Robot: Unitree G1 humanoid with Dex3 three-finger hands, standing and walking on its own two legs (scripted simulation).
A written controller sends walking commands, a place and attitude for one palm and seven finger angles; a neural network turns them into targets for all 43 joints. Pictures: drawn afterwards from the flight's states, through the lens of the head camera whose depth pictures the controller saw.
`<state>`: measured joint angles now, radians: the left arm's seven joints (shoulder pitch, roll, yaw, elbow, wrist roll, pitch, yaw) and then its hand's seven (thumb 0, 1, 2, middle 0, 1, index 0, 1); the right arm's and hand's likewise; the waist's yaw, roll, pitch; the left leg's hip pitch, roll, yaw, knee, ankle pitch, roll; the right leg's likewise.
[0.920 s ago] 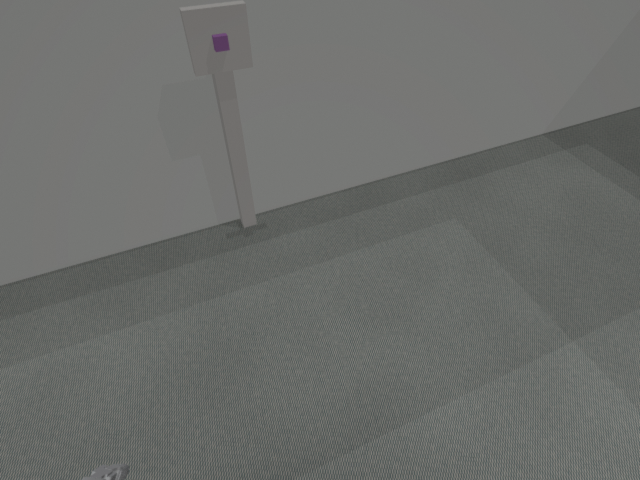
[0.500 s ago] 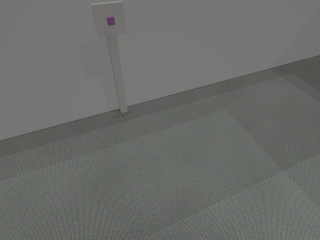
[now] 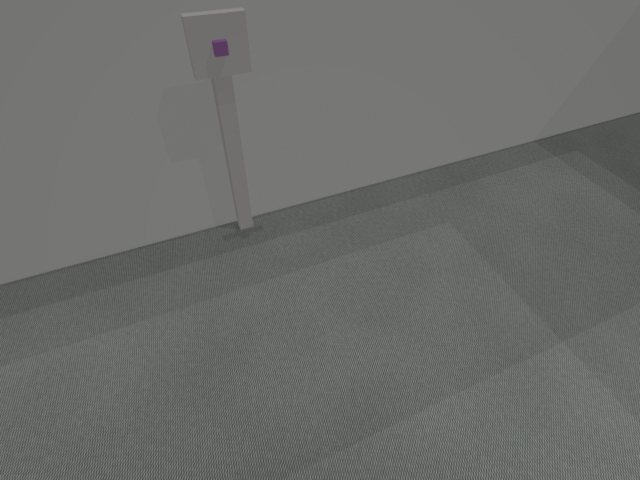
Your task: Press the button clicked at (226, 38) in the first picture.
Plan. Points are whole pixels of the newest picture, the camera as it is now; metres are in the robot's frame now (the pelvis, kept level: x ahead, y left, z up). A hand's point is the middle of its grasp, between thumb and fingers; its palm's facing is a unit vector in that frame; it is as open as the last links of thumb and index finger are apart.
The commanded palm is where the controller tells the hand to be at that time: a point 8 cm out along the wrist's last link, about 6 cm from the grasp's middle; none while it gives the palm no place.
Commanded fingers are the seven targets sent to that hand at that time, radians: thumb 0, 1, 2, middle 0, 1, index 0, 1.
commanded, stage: look at it before walking up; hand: left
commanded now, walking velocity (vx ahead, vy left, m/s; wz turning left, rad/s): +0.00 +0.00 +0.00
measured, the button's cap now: (220, 47) +1.24 +0.37 +0.02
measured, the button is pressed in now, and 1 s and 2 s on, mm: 0 0 0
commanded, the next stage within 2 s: walk to a spot facing it in 0.62 s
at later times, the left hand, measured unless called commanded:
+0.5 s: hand out of the picture +0.07 +0.25 -0.16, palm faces -0.02 -0.94 -0.33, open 7.4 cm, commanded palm none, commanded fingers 0.00 0.90 0.90 -0.20 -0.30 -0.20 -0.30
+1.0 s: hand out of the picture +0.05 +0.20 -0.18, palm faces -0.06 -0.97 -0.22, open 7.4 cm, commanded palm none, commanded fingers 0.00 0.90 0.90 -0.20 -0.30 -0.20 -0.30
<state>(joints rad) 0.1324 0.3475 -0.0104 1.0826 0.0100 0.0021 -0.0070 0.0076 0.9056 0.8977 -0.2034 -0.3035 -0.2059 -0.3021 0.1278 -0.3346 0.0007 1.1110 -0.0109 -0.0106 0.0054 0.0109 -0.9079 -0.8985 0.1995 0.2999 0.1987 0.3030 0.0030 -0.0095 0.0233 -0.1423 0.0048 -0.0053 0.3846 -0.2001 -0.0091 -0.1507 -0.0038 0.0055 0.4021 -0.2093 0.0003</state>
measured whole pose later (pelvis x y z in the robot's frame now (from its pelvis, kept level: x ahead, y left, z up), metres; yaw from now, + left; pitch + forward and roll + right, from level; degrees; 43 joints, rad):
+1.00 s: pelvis +0.04 +0.00 -0.01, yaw -5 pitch -1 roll +0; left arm 0.32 0.25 0.01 1.06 0.02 0.02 -0.03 0.01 0.91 0.90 -0.20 -0.30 -0.20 -0.30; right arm 0.26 -0.24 -0.01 1.08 -0.02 -0.01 0.01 0.01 -0.91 -0.90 0.20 0.30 0.20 0.30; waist 0.02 -0.02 -0.02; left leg -0.17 0.04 0.07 0.56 -0.37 -0.01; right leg -0.22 0.03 0.08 0.60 -0.36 -0.03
